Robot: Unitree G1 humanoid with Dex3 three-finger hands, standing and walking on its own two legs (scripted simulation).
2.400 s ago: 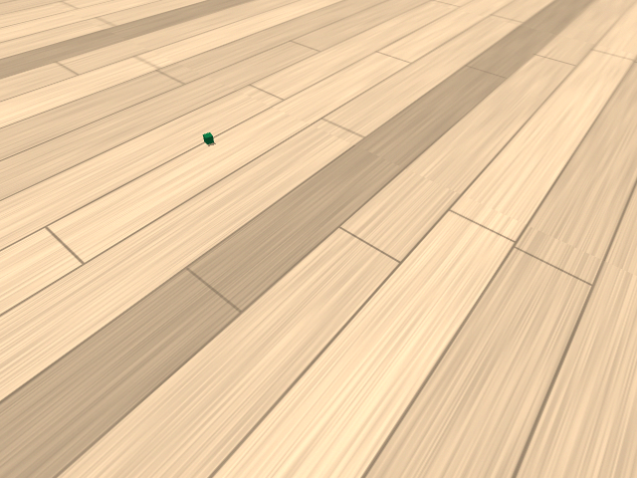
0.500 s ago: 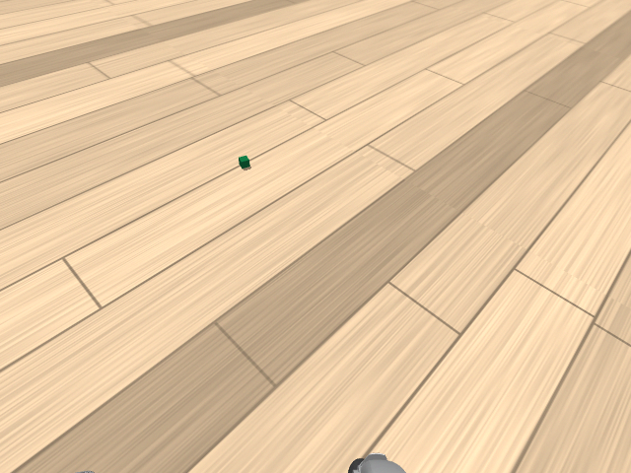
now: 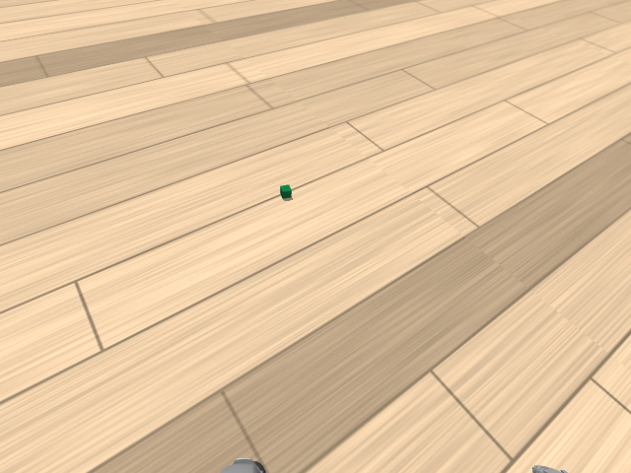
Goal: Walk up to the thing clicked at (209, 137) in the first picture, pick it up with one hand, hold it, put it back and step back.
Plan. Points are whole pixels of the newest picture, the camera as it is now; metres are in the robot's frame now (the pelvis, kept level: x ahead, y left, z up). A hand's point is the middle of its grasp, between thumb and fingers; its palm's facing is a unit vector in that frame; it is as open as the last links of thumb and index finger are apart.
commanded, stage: walk up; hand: left
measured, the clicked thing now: (285, 191) +1.40 +0.18 -0.74
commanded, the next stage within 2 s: none
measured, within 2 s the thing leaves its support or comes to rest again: neither
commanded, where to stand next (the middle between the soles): +0.99 -0.06 m, yaw -1 degrees
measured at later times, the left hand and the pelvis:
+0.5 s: hand (187, 322) +0.38 +0.24 -0.12, palm faces -0.12 -0.91 -0.39, open 7.4 cm; pelvis +0.26 -0.04 -0.01, yaw -3 degrees
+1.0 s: hand (216, 282) +0.47 +0.21 -0.14, palm faces +0.01 -0.93 -0.37, open 7.4 cm; pelvis +0.46 -0.07 +0.00, yaw +0 degrees
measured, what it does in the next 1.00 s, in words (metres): walks ahead: left foot, then right foot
